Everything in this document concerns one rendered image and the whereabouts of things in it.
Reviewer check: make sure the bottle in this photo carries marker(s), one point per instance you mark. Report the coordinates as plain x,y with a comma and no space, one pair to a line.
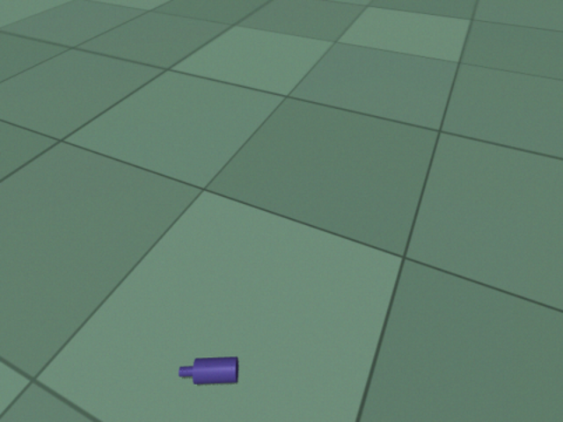
212,370

